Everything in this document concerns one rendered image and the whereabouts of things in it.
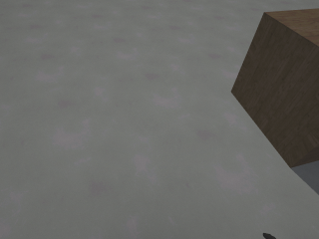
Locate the pedestal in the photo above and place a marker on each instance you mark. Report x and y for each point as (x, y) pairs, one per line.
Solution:
(278, 83)

